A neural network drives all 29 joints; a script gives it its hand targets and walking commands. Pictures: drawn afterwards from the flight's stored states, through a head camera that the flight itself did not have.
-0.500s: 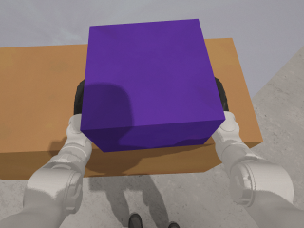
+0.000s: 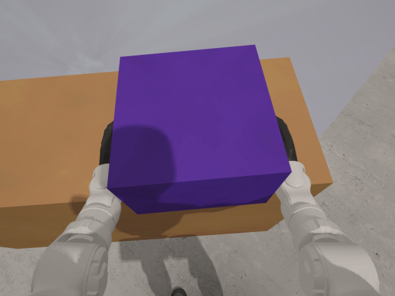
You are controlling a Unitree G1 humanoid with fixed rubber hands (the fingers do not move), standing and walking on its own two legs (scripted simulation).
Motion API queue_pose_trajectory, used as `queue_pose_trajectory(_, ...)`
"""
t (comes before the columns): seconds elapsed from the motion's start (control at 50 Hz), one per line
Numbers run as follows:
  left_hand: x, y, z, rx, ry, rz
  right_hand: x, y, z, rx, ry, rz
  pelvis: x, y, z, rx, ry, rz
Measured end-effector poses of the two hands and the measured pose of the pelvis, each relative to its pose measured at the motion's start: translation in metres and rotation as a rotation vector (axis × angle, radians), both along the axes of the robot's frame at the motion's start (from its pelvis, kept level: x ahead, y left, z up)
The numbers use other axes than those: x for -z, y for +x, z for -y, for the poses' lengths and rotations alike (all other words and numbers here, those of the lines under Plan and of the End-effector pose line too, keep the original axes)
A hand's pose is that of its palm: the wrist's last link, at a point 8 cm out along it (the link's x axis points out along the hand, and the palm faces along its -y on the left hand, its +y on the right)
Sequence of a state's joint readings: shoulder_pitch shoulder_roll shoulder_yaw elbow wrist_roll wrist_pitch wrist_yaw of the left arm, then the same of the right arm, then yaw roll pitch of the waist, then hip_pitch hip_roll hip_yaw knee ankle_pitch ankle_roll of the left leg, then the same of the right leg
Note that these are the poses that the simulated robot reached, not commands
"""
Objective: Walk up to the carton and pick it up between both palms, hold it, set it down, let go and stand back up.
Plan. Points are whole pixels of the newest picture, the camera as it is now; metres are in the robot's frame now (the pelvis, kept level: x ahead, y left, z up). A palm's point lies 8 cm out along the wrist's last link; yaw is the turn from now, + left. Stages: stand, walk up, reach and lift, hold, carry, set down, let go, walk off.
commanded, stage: reach and lift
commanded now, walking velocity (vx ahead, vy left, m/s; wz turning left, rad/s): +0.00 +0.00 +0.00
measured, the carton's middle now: (194, 131) +0.46 +0.00 +0.01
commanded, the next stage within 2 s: hold in 1.60 s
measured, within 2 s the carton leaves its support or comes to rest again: leaves its support in 0.48 s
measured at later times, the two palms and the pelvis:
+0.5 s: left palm (110, 183) +0.37 +0.17 -0.01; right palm (296, 184) +0.35 -0.19 -0.01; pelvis -0.03 +0.01 +0.00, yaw -1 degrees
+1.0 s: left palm (68, 178) +0.34 +0.20 +0.08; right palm (298, 163) +0.34 -0.16 +0.09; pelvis -0.06 +0.01 +0.01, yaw +0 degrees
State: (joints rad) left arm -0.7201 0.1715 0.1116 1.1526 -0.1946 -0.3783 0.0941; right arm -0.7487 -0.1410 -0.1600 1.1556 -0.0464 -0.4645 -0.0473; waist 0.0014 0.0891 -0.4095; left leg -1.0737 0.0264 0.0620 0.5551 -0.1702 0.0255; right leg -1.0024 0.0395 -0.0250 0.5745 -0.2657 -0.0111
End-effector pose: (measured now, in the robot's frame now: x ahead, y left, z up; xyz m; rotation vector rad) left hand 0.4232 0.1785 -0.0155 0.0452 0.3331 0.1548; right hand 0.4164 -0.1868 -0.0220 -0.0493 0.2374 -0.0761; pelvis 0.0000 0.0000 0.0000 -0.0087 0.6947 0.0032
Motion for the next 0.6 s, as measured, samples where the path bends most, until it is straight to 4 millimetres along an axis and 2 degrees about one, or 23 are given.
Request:
queue_pose_trajectory(0.26,-0.003,-0.018,0.008,0.018,-0.022,-0.006,0.000,-0.029,0.008,0.029,-0.009,0.007,0.000,-0.010,-0.003,0.001,-0.004,0.016)
queue_pose_trajectory(0.44,-0.002,-0.044,0.010,0.025,-0.052,-0.013,-0.003,-0.060,0.009,0.045,-0.017,-0.001,0.000,-0.023,-0.007,0.002,-0.009,0.042)
queue_pose_trajectory(0.52,-0.004,-0.059,0.007,0.018,-0.073,-0.011,-0.010,-0.074,0.006,0.044,-0.015,-0.001,-0.001,-0.030,-0.008,0.001,-0.010,0.067)
queue_pose_trajectory(0.6,-0.014,-0.073,0.001,0.002,-0.089,0.014,-0.026,-0.081,0.000,0.029,-0.020,0.022,-0.003,-0.037,-0.008,0.001,-0.011,0.102)
